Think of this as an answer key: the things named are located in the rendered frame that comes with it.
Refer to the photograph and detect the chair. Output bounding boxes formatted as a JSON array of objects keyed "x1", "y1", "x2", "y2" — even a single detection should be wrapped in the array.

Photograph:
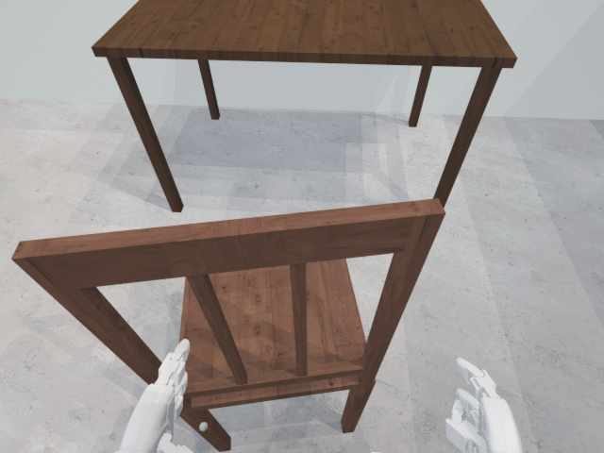
[{"x1": 11, "y1": 198, "x2": 445, "y2": 452}]

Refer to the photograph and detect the table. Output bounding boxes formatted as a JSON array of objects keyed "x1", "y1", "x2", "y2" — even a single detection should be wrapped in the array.
[{"x1": 92, "y1": 0, "x2": 517, "y2": 212}]

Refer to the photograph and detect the right robot hand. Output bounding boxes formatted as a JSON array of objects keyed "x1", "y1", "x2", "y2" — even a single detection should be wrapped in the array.
[{"x1": 445, "y1": 358, "x2": 523, "y2": 453}]

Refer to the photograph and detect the left robot hand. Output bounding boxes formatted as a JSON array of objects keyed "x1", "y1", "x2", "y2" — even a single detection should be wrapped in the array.
[{"x1": 119, "y1": 339, "x2": 193, "y2": 453}]

